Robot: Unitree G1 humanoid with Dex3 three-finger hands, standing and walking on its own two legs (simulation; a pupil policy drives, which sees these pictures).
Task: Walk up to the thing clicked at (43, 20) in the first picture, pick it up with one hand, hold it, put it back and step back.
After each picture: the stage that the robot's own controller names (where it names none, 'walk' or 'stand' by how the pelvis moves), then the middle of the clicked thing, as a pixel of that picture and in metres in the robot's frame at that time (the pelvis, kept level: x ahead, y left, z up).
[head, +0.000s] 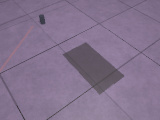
stand; (42, 19) +1.79 +0.54 -0.72
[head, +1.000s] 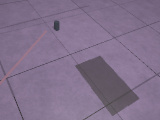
walk; (56, 25) +1.70 +0.25 -0.69
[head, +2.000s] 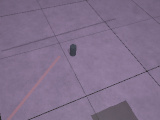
walk; (73, 50) +1.12 +0.09 -0.70
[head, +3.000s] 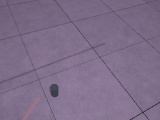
walk; (54, 90) +0.70 +0.19 -0.71
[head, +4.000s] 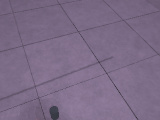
walk; (54, 113) +0.51 +0.18 -0.71
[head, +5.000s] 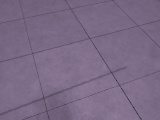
stand; out of the picture +0.39 +0.15 -0.71
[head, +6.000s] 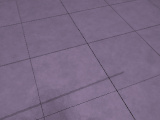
stand; out of the picture +0.36 +0.16 -0.72
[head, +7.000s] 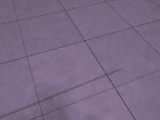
stand; out of the picture +0.36 +0.17 -0.73
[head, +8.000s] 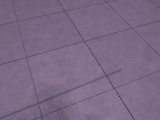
stand; out of the picture +0.35 +0.17 -0.73
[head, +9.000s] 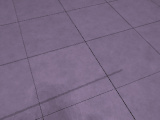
stand; out of the picture +0.35 +0.17 -0.73
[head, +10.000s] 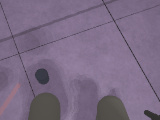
go down; (42, 76) +0.41 +0.18 -0.45
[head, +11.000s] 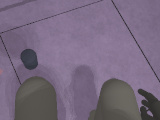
go down; (29, 60) +0.44 +0.21 -0.31
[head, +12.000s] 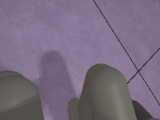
close in; out of the picture +0.42 +0.25 -0.23
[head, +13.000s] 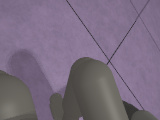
close; out of the picture +0.41 +0.26 -0.22
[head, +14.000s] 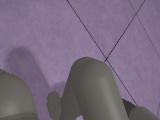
close; out of the picture +0.40 +0.26 -0.22
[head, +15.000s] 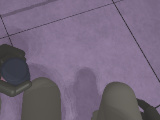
lift; (17, 74) +0.31 +0.23 -0.06
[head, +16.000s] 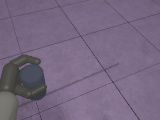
hold; (34, 83) +0.33 +0.16 +0.05
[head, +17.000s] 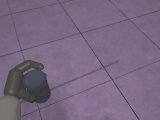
hold; (38, 87) +0.32 +0.16 +0.02
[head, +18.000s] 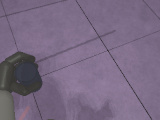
crouch; (30, 78) +0.35 +0.17 -0.04
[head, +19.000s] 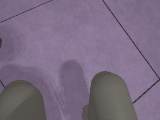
lower; out of the picture +0.46 +0.26 -0.09
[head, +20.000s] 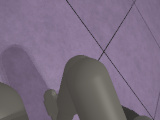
lower; out of the picture +0.43 +0.27 -0.23
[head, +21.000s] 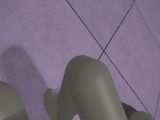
lower; out of the picture +0.42 +0.28 -0.22
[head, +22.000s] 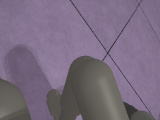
lower; out of the picture +0.42 +0.28 -0.22
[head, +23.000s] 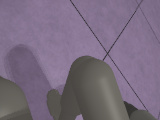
lower; out of the picture +0.41 +0.29 -0.22
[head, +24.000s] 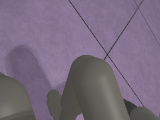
open; out of the picture +0.41 +0.24 -0.23
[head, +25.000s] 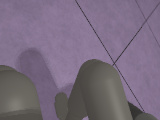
stand; out of the picture +0.41 +0.24 -0.23
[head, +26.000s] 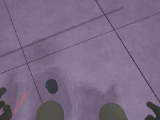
walk; (52, 86) +0.41 +0.16 -0.50
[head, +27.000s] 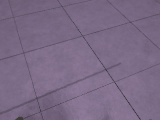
stand; out of the picture +0.37 +0.14 -0.66
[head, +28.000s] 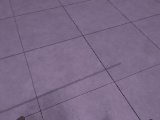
stand; out of the picture +0.37 +0.14 -0.67
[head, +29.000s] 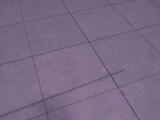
stand; out of the picture +0.38 +0.13 -0.71
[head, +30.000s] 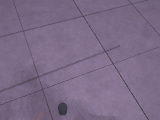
walk; (62, 109) +0.42 +0.09 -0.71
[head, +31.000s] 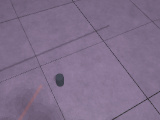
walk; (59, 80) +0.65 +0.16 -0.70
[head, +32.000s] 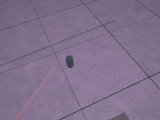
stand; (69, 61) +0.97 +0.22 -0.70
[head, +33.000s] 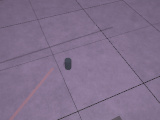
stand; (68, 64) +1.00 +0.16 -0.72
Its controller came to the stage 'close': yes
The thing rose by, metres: 0.72
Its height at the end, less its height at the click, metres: +0.00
